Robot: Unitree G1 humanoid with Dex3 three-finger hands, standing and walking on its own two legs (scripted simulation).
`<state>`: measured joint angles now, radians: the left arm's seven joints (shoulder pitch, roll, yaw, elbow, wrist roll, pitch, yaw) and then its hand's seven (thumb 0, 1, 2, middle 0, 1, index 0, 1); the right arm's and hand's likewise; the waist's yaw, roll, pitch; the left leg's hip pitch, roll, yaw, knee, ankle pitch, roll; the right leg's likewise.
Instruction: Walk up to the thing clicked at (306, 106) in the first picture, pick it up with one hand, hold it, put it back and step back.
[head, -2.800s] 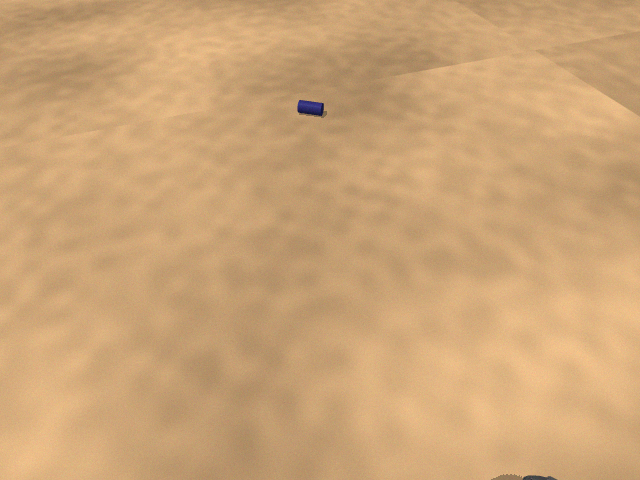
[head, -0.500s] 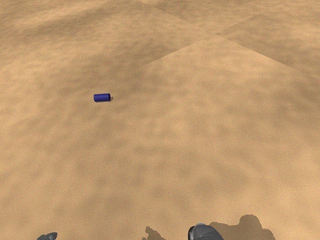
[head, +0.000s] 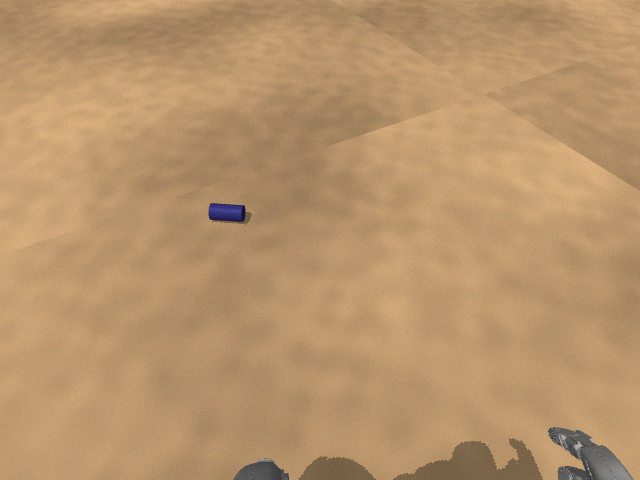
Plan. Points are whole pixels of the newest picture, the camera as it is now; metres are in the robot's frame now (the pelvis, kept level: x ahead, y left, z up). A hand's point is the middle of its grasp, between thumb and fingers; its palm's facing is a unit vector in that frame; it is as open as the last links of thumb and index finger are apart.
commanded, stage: walk up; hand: left
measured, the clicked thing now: (227, 212) +1.23 +0.41 -0.71
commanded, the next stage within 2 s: none
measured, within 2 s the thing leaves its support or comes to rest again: neither
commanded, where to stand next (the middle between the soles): +0.96 +0.20 m, yaw -5 degrees
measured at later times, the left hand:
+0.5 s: hand (167, 314) +0.39 +0.28 -0.11, palm faces -0.07 -0.91 -0.42, open 7.3 cm
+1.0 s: hand (122, 270) +0.50 +0.41 -0.14, palm faces -0.07 -0.92 -0.39, open 7.4 cm
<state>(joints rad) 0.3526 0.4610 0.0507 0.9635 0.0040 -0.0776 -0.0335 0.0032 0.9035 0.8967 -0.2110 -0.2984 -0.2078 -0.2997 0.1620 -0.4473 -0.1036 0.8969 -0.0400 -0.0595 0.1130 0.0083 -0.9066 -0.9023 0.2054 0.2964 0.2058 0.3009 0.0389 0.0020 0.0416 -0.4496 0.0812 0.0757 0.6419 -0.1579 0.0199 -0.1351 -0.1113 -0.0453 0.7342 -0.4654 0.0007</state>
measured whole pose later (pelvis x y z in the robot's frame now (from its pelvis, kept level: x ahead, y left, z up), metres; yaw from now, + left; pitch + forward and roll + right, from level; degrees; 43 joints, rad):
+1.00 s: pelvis +0.46 +0.12 +0.01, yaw -2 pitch -2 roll -1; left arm 0.30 0.47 0.04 0.97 -0.01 -0.05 -0.01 0.01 0.91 0.90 -0.21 -0.30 -0.20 -0.30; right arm 0.24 -0.41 -0.08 0.87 -0.02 -0.06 0.07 0.01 -0.91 -0.90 0.21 0.30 0.21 0.30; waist -0.01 -0.04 0.06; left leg -0.34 0.04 0.10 0.60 -0.24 0.03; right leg -0.43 -0.06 0.03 1.10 -0.38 -0.05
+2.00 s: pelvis +0.81 +0.21 +0.02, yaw -4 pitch -2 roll +0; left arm 0.27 0.42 0.04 0.92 0.00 -0.05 -0.05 0.00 0.91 0.90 -0.21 -0.30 -0.20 -0.30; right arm 0.38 -0.42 -0.05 0.87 -0.02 -0.05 0.05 0.01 -0.90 -0.90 0.21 0.30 0.21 0.30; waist -0.04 0.00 0.08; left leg -0.19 0.03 0.11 0.55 -0.33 0.02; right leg -0.47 -0.06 -0.04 0.73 -0.30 -0.02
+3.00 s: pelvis +0.91 +0.23 +0.03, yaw -5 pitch -2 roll +0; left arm 0.07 0.35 -0.01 1.16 -0.01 0.00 -0.01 0.00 0.91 0.90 -0.21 -0.30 -0.20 -0.30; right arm 0.01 -0.36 0.01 1.16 0.01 -0.01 0.02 0.01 -0.91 -0.90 0.21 0.30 0.21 0.30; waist 0.02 0.02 0.07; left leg -0.21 0.04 0.02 0.38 -0.13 -0.03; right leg -0.17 -0.04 -0.01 0.38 -0.17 0.04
